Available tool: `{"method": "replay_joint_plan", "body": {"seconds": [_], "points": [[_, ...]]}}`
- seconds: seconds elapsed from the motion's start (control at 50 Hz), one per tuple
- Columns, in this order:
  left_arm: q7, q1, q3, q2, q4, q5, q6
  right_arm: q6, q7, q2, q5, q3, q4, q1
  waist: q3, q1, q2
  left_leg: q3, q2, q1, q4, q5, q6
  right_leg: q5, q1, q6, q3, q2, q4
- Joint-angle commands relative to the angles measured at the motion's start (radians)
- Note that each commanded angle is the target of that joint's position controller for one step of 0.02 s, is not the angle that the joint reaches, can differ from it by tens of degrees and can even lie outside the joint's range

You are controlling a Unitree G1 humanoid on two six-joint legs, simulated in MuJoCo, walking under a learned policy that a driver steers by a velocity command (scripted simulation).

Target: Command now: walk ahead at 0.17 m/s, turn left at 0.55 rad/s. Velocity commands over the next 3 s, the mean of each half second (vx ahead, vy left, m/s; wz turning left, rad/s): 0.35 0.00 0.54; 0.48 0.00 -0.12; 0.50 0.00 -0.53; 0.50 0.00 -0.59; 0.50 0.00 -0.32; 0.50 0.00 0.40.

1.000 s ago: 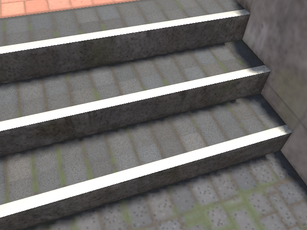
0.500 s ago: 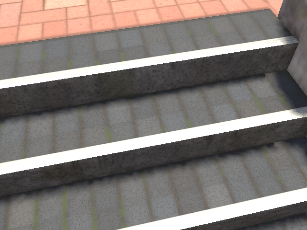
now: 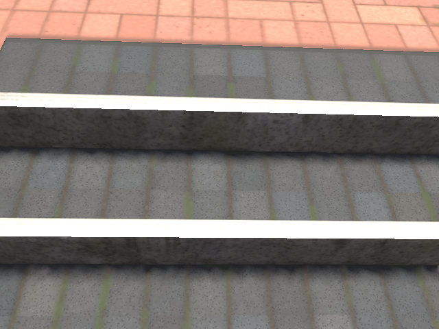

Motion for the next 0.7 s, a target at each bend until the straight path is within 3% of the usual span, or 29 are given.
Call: {"method": "replay_joint_plan", "body": {"seconds": [0.02, 0.08, 0.12, 0.14, 0.16, 0.18, 0.2, 0.22, 0.24, 0.26, 0.3, 0.36, 0.4, 0.46, 0.54, 0.56, 0.6, 0.62, 0.64, 0.66, 0.68, 0.7], "points": [[-0.006, 0.027, 0.013, 0.052, -0.059, -0.004, -0.013, 0.008, -0.01, -0.128, -0.006, -0.034, -0.095, -0.024, -0.152, 0.014, 0.222, -0.284, 0.184, 0.091, -0.18, -0.343, 0.131, -0.019, 0.09, -0.009, -0.074, 0.028, -0.089], [-0.017, 0.044, 0.02, 0.068, -0.072, -0.017, -0.047, 0.012, -0.013, -0.122, 0.0, -0.036, -0.101, 0.003, -0.11, 0.013, 0.241, -0.351, 0.179, 0.081, -0.178, -0.43, 0.133, -0.049, 0.175, -0.051, -0.077, 0.025, -0.273], [-0.024, 0.141, 0.035, 0.077, -0.036, -0.021, -0.065, 0.011, -0.016, -0.089, 0.018, -0.031, -0.107, -0.004, -0.076, 0.064, 0.179, -0.326, 0.116, -0.015, -0.088, -0.499, 0.087, 0.086, 0.349, -0.101, -0.083, -0.009, -0.534], [-0.026, 0.226, 0.047, 0.112, -0.012, -0.007, -0.071, 0.008, -0.013, -0.05, 0.021, -0.026, -0.111, -0.003, -0.079, 0.085, 0.022, -0.191, 0.031, -0.199, 0.205, -0.53, 0.025, 0.02, 0.507, -0.14, 0.065, -0.149, -0.58], [-0.034, 0.296, 0.062, 0.211, -0.005, 0.043, -0.074, -0.006, -0.01, 0.016, 0.03, -0.012, -0.164, -0.006, -0.084, 0.075, -0.213, 0.001, -0.106, -0.466, 0.573, -0.532, -0.016, -0.095, 0.541, -0.269, 0.433, -0.42, -0.666], [-0.041, 0.23, 0.06, 0.189, -0.034, 0.067, -0.095, -0.025, -0.003, -0.065, 0.019, -0.027, -0.202, -0.048, -0.003, 0.056, -0.202, -0.034, 0.013, -0.576, 0.814, -0.452, -0.041, -0.249, 0.432, -0.368, 0.582, -0.502, -0.735], [-0.035, 0.171, 0.042, 0.11, -0.044, 0.043, -0.1, -0.025, 0.005, -0.085, 0.017, -0.035, -0.184, -0.039, 0.059, 0.035, -0.166, -0.021, 0.046, -0.65, 0.983, -0.384, -0.049, -0.328, 0.419, -0.348, 0.47, -0.45, -0.728], [-0.03, 0.163, 0.03, 0.069, -0.043, 0.019, -0.098, -0.02, 0.007, -0.056, 0.014, -0.028, -0.154, 0.001, 0.073, 0.03, -0.146, 0.008, 0.051, -0.701, 1.132, -0.338, -0.057, -0.279, 0.436, -0.297, 0.359, -0.376, -0.706], [-0.026, 0.179, 0.023, 0.056, -0.043, 0.011, -0.094, -0.022, 0.012, -0.038, 0.016, -0.021, -0.136, 0.027, 0.057, 0.033, -0.112, 0.029, 0.059, -0.719, 1.261, -0.278, -0.059, -0.197, 0.442, -0.263, 0.268, -0.329, -0.677], [-0.025, 0.175, 0.018, 0.053, -0.056, 0.013, -0.102, -0.038, 0.023, -0.05, 0.028, -0.022, -0.149, 0.009, 0.073, 0.019, -0.047, -0.013, 0.091, -0.682, 1.15, -0.148, -0.059, -0.056, 0.389, -0.237, 0.164, -0.279, -0.681], [-0.023, 0.26, 0.018, 0.047, -0.034, 0.031, -0.114, -0.056, 0.038, -0.02, 0.032, -0.015, -0.155, -0.043, 0.04, 0.059, -0.046, 0.03, 0.09, -0.635, 1.144, -0.009, -0.081, 0.145, 0.394, -0.242, 0.047, -0.248, -0.678], [-0.012, 0.319, 0.019, 0.052, -0.023, 0.035, -0.108, -0.061, 0.039, -0.007, 0.033, -0.013, -0.172, -0.091, 0.033, 0.083, -0.082, 0.061, 0.101, -0.625, 1.049, 0.038, -0.117, 0.357, 0.415, -0.255, -0.043, -0.246, -0.66], [-0.007, 0.414, 0.02, 0.053, 0.004, 0.035, -0.097, -0.046, 0.037, 0.041, 0.031, -0.001, -0.162, -0.082, 0.013, 0.112, -0.135, 0.105, 0.088, -0.719, 1.206, -0.085, -0.143, 0.43, 0.53, -0.305, -0.001, -0.299, -0.647], [-0.002, 0.521, 0.017, 0.03, 0.044, 0.021, -0.087, -0.051, 0.043, 0.082, 0.039, 0.02, -0.191, -0.15, 0.089, 0.133, -0.079, 0.046, 0.086, -0.978, 1.378, -0.26, -0.126, 0.402, 0.685, -0.339, 0.049, -0.37, -0.645], [0.013, 0.552, 0.015, 0.016, 0.085, 0.023, -0.084, -0.083, 0.068, 0.135, 0.035, 0.061, -0.253, -0.269, 0.162, 0.113, -0.048, 0.034, 0.107, -1.156, 1.409, -0.319, -0.085, 0.408, 0.733, -0.295, -0.003, -0.393, -0.654], [0.02, 0.559, 0.015, 0.013, 0.096, 0.019, -0.086, -0.086, 0.072, 0.135, 0.028, 0.065, -0.267, -0.3, 0.161, 0.118, -0.053, 0.071, 0.111, -1.149, 1.393, -0.318, -0.085, 0.423, 0.723, -0.284, -0.023, -0.392, -0.667], [0.036, 0.56, 0.008, 0.008, 0.135, 0.007, -0.074, -0.091, 0.08, 0.175, 0.024, 0.095, -0.323, -0.385, 0.184, 0.113, -0.082, 0.109, 0.144, -1.206, 1.402, -0.369, -0.066, 0.523, 0.729, -0.266, -0.047, -0.406, -0.704], [0.043, 0.55, 0.006, 0.007, 0.146, -0.009, -0.065, -0.102, 0.093, 0.176, 0.02, 0.119, -0.373, -0.459, 0.189, 0.101, -0.069, 0.222, 0.184, -1.09, 1.183, -0.38, -0.061, 0.522, 0.642, -0.247, -0.101, -0.364, -0.781], [0.043, 0.544, 0.0, 0.002, 0.164, -0.024, -0.051, -0.117, 0.114, 0.173, 0.018, 0.129, -0.421, -0.522, 0.148, 0.09, -0.047, 0.285, 0.202, -0.764, 0.934, -0.277, -0.023, 0.665, 0.467, -0.24, -0.139, -0.331, -0.86], [0.037, 0.519, 0.001, 0.047, 0.16, -0.019, -0.058, -0.136, 0.12, 0.139, 0.021, 0.124, -0.423, -0.506, 0.057, 0.061, -0.088, 0.408, 0.1, -0.264, 0.674, -0.208, 0.0, 1.055, 0.255, -0.269, -0.163, -0.266, -0.872], [0.014, 0.578, 0.005, 0.115, 0.188, 0.001, -0.084, -0.13, 0.103, 0.145, 0.039, 0.103, -0.41, -0.439, -0.134, 0.019, -0.22, 0.379, 0.027, 0.059, 0.719, -0.247, 0.03, 1.668, 0.286, -0.28, -0.151, -0.313, -0.751], [-0.01, 0.506, 0.025, 0.252, 0.165, 0.014, -0.105, -0.117, 0.086, 0.017, 0.053, 0.036, -0.32, -0.081, -0.282, -0.188, -0.383, 0.359, -0.039, 0.204, 0.7, -0.288, 0.089, 2.154, 0.411, -0.299, -0.157, -0.326, -0.547]]}}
